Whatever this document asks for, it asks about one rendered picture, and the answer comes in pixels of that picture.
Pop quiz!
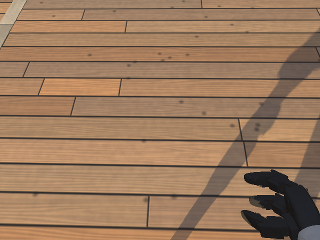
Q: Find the robot right hand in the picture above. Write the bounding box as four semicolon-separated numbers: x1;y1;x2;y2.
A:
241;169;320;240

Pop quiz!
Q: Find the robot right forearm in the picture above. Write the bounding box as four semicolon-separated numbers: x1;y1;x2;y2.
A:
297;225;320;240

